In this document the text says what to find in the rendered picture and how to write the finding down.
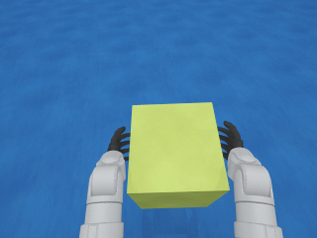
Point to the robot right hand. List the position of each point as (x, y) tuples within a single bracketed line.
[(233, 140)]

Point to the carton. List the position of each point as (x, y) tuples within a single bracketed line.
[(175, 157)]

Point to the robot left hand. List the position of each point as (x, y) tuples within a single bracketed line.
[(116, 143)]

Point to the right robot forearm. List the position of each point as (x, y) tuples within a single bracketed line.
[(255, 212)]

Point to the left robot forearm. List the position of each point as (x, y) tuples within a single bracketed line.
[(103, 215)]

